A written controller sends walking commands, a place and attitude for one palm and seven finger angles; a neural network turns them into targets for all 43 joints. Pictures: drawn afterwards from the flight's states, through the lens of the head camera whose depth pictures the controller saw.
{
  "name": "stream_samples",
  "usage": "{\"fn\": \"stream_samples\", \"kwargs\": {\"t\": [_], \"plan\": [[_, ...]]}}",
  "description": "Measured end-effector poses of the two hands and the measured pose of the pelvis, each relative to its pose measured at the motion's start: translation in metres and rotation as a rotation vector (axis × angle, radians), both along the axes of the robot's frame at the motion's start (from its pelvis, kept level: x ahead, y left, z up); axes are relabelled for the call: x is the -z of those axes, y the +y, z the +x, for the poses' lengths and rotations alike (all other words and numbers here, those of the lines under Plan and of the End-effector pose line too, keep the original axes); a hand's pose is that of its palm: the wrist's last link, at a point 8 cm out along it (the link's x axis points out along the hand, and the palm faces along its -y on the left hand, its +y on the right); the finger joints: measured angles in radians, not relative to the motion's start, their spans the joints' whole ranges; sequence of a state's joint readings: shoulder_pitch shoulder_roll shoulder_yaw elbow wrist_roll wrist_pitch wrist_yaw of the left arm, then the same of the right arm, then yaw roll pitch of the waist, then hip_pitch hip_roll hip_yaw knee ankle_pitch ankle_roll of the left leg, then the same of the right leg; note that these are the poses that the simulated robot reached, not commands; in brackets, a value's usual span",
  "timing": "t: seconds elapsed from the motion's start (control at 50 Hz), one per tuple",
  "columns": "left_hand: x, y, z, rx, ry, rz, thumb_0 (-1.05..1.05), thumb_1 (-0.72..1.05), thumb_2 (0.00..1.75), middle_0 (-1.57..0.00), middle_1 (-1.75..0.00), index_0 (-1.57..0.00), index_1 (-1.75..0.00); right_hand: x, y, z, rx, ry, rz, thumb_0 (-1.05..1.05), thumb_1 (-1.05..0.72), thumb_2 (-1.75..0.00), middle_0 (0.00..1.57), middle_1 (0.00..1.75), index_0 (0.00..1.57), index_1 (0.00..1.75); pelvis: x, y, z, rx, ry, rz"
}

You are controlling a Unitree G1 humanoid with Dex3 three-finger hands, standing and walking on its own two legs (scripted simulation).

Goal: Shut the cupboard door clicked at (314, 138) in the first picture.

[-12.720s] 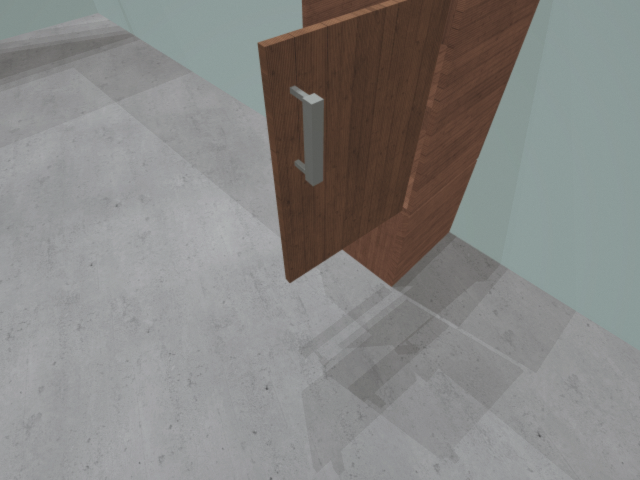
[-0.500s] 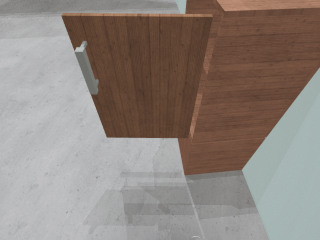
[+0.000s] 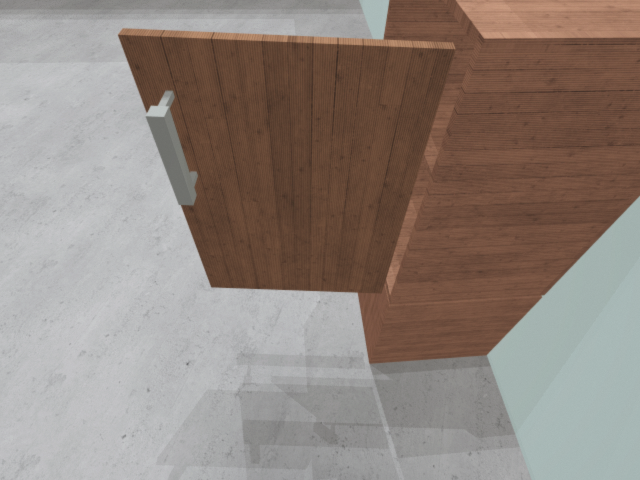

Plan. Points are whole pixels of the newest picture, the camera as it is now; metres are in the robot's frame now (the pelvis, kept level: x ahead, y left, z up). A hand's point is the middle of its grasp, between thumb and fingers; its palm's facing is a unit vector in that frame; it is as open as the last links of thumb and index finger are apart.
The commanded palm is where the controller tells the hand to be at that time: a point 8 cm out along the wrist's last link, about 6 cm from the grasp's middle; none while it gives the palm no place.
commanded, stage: come to a stop and stand still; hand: left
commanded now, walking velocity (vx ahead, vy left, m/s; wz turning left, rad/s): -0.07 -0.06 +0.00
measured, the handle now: (178, 150) +0.53 +0.25 +0.10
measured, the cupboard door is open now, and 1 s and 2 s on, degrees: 84 84 84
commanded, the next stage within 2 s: look again from close up in 0.48 s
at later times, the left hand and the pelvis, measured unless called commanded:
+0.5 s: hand out of the picture +0.02 +0.15 -0.17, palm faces -0.01 -0.97 -0.23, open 7.3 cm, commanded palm none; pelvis -0.03 -0.03 +0.00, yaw +0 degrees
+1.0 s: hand out of the picture +0.00 +0.16 -0.17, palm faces -0.01 -0.98 -0.20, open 7.4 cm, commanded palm none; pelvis -0.01 -0.02 +0.00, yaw -1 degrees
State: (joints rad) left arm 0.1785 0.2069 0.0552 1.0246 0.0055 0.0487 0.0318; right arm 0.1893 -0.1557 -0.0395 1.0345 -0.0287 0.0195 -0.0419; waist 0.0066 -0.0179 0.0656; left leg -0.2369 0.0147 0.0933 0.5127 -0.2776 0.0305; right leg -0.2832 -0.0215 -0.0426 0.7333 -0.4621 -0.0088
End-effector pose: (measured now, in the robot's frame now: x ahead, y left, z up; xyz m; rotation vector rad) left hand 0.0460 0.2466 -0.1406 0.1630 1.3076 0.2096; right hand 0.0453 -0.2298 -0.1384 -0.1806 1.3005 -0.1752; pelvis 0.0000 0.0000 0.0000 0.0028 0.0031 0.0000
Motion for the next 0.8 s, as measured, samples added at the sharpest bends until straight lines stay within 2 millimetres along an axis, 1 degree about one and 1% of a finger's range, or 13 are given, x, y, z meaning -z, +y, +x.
{"fn": "stream_samples", "kwargs": {"t": [0.1, 0.16, 0.22, 0.3, 0.4, 0.52, 0.62, 0.7, 0.8], "plan": [[-0.003, -0.003, -0.024, 0.002, 0.031, 0.036, 0.00, 0.92, 0.90, -0.20, -0.30, -0.20, -0.30, 0.007, -0.016, 0.010, 0.002, -0.033, 0.014, 0.00, -0.91, -0.90, 0.20, 0.30, 0.20, 0.30, 0.004, -0.011, -0.005, 0.006, 0.004, 0.012], [-0.007, -0.012, -0.037, 0.022, 0.050, 0.052, 0.00, 0.91, 0.90, -0.20, -0.30, -0.20, -0.30, 0.006, -0.025, 0.011, 0.007, -0.057, 0.022, 0.00, -0.91, -0.90, 0.20, 0.30, 0.20, 0.30, 0.003, -0.016, -0.010, 0.012, 0.003, 0.007], [-0.008, -0.020, -0.042, 0.040, 0.028, 0.053, 0.00, 0.91, 0.90, -0.20, -0.30, -0.20, -0.30, 0.007, -0.031, 0.008, -0.002, -0.098, 0.025, 0.00, -0.91, -0.90, 0.20, 0.30, 0.20, 0.30, 0.006, -0.019, -0.016, 0.015, -0.003, 0.008], [-0.007, -0.031, -0.043, 0.057, -0.020, 0.038, 0.00, 0.91, 0.90, -0.20, -0.30, -0.20, -0.30, 0.008, -0.034, -0.002, -0.013, -0.114, 0.032, 0.00, -0.91, -0.90, 0.20, 0.30, 0.20, 0.30, 0.007, -0.023, -0.023, 0.010, -0.021, 0.012], [-0.006, -0.043, -0.036, 0.080, -0.063, 0.005, 0.00, 0.91, 0.90, -0.20, -0.30, -0.20, -0.30, 0.007, -0.031, -0.023, -0.021, -0.086, 0.048, 0.00, -0.91, -0.90, 0.20, 0.30, 0.20, 0.30, 0.006, -0.028, -0.030, 0.006, -0.030, 0.014], [-0.007, -0.045, -0.030, 0.095, -0.077, -0.010, 0.00, 0.92, 0.90, -0.20, -0.30, -0.20, -0.30, 0.005, -0.026, -0.054, -0.013, -0.007, 0.056, 0.00, -0.91, -0.90, 0.20, 0.30, 0.20, 0.30, 0.002, -0.030, -0.032, 0.008, -0.022, 0.010], [-0.006, -0.043, -0.031, 0.097, -0.054, -0.019, 0.00, 0.91, 0.90, -0.20, -0.30, -0.20, -0.30, 0.003, -0.025, -0.076, 0.001, 0.063, 0.050, 0.00, -0.91, -0.90, 0.20, 0.30, 0.20, 0.30, -0.001, -0.029, -0.030, 0.010, -0.015, 0.008], [-0.004, -0.042, -0.035, 0.090, -0.026, -0.025, 0.00, 0.91, 0.90, -0.20, -0.30, -0.20, -0.30, 0.001, -0.024, -0.085, 0.010, 0.100, 0.043, 0.00, -0.91, -0.90, 0.20, 0.30, 0.20, 0.30, -0.003, -0.028, -0.026, 0.012, -0.013, 0.007], [-0.001, -0.039, -0.041, 0.081, 0.010, -0.031, 0.00, 0.91, 0.90, -0.20, -0.30, -0.20, -0.30, -0.001, -0.023, -0.081, 0.015, 0.109, 0.033, 0.00, -0.91, -0.90, 0.20, 0.30, 0.20, 0.30, -0.004, -0.026, -0.021, 0.015, -0.015, 0.006]]}}
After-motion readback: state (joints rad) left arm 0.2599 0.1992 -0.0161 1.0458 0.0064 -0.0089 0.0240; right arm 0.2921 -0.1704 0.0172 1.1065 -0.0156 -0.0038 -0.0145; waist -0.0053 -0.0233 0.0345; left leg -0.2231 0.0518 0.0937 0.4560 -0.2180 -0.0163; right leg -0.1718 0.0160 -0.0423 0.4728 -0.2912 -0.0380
